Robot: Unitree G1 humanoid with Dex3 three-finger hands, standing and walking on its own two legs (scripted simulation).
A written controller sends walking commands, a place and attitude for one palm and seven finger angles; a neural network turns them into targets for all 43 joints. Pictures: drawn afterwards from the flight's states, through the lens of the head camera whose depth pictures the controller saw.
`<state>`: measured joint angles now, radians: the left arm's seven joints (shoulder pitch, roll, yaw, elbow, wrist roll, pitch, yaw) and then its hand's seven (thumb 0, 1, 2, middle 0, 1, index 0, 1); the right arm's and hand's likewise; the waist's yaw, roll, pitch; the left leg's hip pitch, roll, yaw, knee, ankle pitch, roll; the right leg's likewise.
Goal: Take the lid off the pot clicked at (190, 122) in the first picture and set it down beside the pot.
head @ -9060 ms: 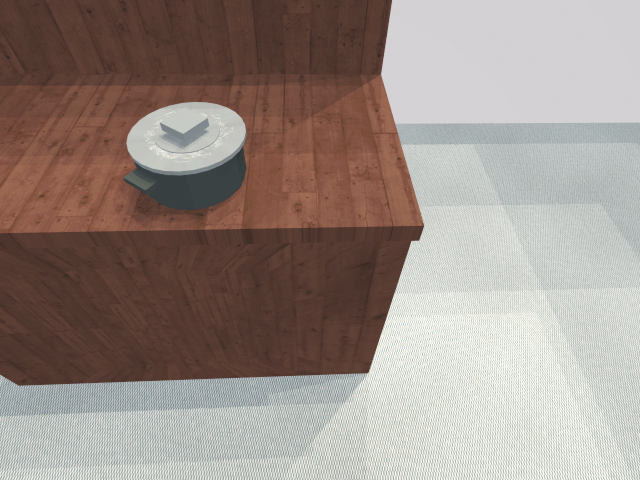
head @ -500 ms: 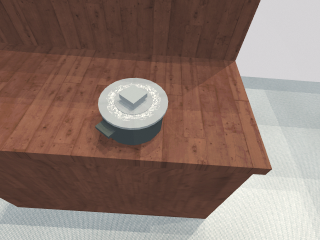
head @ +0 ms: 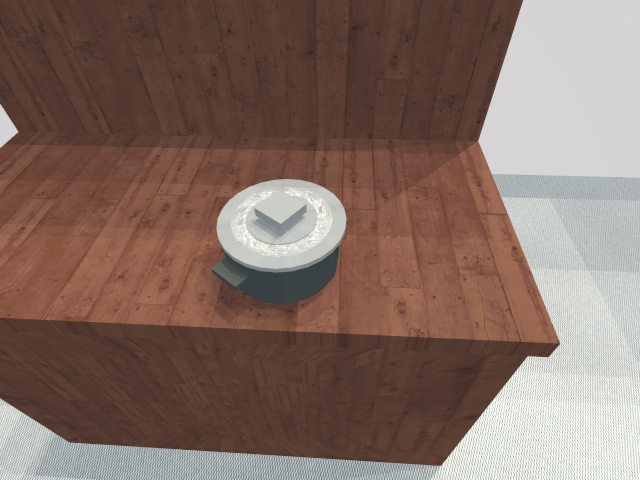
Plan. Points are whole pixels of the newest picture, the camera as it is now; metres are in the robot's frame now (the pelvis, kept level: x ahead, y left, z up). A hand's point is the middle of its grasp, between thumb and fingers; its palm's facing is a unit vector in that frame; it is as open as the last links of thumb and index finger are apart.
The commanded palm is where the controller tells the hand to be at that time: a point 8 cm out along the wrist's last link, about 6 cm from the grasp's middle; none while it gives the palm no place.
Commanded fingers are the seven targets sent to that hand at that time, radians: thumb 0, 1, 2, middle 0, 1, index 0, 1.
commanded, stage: look again from close up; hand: left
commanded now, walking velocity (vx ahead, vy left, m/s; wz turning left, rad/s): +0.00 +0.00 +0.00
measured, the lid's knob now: (280, 209) +0.46 +0.09 +0.10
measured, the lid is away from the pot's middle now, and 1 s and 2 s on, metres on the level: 0.01 0.01 0.01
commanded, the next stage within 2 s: lift the closed hand beside the body in 0.78 s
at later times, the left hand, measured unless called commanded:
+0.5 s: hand out of the picture -0.04 +0.16 -0.17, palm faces +0.01 -0.98 -0.20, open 7.4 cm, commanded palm none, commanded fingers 0.00 0.90 0.90 -0.20 -0.30 -0.20 -0.30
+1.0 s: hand out of the picture +0.04 +0.19 -0.13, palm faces +0.12 -0.94 -0.31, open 7.0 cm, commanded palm +0.07 +0.21 -0.05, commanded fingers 0.00 0.90 0.90 -0.51 -0.64 -0.51 -0.64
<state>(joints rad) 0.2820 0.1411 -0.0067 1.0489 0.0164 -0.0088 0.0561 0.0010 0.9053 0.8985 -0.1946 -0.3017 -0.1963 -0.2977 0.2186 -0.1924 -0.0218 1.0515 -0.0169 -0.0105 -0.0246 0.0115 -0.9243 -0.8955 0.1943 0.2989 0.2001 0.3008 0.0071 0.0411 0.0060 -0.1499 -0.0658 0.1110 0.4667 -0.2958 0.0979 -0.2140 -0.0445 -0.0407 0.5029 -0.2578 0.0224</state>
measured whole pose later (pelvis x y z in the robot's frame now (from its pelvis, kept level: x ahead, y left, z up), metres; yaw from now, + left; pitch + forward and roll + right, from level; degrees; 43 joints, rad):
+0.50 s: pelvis -0.02 -0.01 +0.00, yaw -1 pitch -1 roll +0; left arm 0.35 0.13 -0.02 1.10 0.02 -0.01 0.05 0.00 0.90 0.90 -0.20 -0.30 -0.20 -0.30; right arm 0.31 -0.13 -0.01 1.13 -0.01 0.00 -0.01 0.01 -0.91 -0.90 0.19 0.30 0.20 0.30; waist 0.00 0.02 0.01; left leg -0.19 -0.05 0.12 0.45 -0.25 0.09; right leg -0.25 -0.03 -0.03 0.47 -0.20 0.01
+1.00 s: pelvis -0.02 -0.01 +0.00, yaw +0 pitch -1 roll +0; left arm 0.51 0.21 -0.06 0.50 -0.03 0.06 0.16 0.06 0.97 0.90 -0.24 -0.35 -0.24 -0.34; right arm 0.43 -0.17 0.03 0.96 0.07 -0.17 -0.04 0.04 -0.95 -0.89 0.20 0.30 0.20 0.30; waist 0.02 0.00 0.00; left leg -0.20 -0.07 0.11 0.48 -0.28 0.07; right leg -0.27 -0.05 -0.04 0.54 -0.25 0.00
